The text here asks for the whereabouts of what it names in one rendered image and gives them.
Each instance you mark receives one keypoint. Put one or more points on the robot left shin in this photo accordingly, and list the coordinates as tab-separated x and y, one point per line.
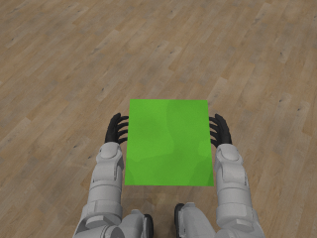
137	211

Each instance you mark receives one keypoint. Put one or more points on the robot left upper arm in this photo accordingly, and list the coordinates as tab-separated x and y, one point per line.
105	231

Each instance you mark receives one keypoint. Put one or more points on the robot right forearm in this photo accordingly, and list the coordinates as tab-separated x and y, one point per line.
235	208

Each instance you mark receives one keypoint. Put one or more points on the right robot hand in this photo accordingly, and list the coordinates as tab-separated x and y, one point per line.
223	135

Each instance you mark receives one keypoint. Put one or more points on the carton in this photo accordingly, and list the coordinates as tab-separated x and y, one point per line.
169	143

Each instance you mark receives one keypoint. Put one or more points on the robot left forearm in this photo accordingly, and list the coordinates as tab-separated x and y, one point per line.
104	196

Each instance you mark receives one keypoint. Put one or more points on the robot right upper arm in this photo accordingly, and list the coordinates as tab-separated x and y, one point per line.
230	232

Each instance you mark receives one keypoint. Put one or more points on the left robot hand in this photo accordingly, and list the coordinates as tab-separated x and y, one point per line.
113	134

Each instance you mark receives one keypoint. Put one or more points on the robot right thigh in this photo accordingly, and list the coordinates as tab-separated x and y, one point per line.
193	222

